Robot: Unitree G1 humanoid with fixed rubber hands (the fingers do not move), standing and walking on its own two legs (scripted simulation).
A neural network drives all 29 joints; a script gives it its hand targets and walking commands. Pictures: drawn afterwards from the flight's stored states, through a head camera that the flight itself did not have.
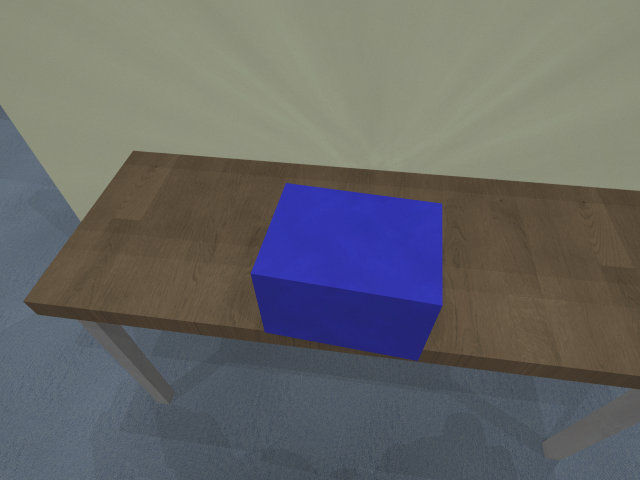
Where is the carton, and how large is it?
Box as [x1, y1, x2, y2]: [251, 183, 442, 360]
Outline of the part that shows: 286,183 251,271 252,281 265,332 417,360 442,305 441,203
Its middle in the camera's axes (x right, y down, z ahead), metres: +0.05 +0.05 +0.64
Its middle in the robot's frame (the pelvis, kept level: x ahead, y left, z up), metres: +0.44 -0.02 -0.05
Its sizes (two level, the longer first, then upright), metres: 0.258 0.191 0.172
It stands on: a table, 0.64 m high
